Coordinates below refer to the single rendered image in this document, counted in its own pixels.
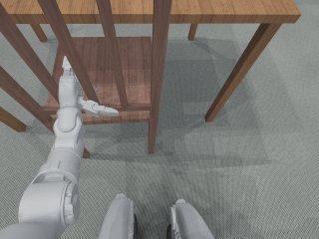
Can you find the robot left forearm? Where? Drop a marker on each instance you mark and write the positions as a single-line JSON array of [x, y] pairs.
[[66, 154]]

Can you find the left robot upper arm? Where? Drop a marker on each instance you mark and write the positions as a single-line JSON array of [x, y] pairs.
[[47, 209]]

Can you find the chair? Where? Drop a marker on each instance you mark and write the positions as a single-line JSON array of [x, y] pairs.
[[127, 71]]

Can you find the robot right thigh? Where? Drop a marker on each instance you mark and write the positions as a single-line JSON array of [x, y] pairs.
[[185, 219]]

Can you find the robot left thigh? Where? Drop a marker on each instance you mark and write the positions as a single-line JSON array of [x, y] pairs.
[[119, 216]]

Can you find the robot thigh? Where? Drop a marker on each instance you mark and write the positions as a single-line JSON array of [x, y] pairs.
[[119, 216], [185, 219]]

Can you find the table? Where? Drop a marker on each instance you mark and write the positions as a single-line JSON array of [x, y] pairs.
[[270, 14]]

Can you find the left robot hand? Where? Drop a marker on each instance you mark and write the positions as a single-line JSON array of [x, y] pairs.
[[69, 90]]

